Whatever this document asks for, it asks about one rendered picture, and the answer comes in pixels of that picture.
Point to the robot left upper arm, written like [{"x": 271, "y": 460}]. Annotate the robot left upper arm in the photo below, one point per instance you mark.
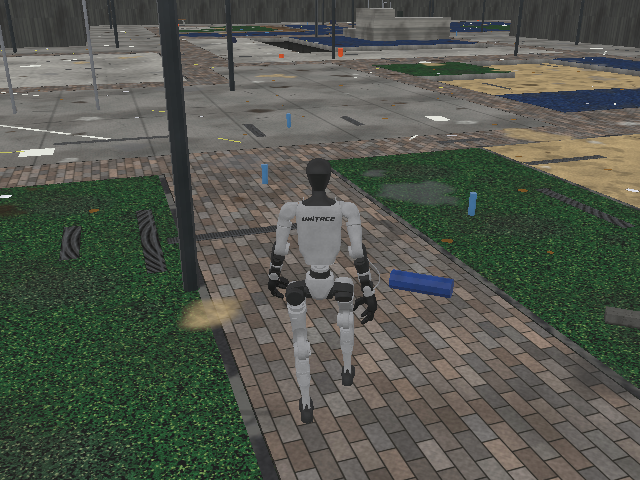
[{"x": 287, "y": 212}]

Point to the robot left thigh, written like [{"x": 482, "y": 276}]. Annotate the robot left thigh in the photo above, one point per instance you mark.
[{"x": 296, "y": 304}]

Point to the left robot forearm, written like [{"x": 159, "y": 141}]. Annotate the left robot forearm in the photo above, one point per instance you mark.
[{"x": 275, "y": 264}]

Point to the right robot hand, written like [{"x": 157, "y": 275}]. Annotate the right robot hand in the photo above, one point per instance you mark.
[{"x": 372, "y": 307}]

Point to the left robot hand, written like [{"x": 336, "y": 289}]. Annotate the left robot hand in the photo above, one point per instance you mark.
[{"x": 272, "y": 284}]

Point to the robot right upper arm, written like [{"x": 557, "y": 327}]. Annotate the robot right upper arm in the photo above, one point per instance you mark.
[{"x": 350, "y": 211}]

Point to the robot left foot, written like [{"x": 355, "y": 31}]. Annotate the robot left foot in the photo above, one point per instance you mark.
[{"x": 306, "y": 414}]

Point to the right robot forearm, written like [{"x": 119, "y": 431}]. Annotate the right robot forearm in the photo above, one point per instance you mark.
[{"x": 364, "y": 275}]

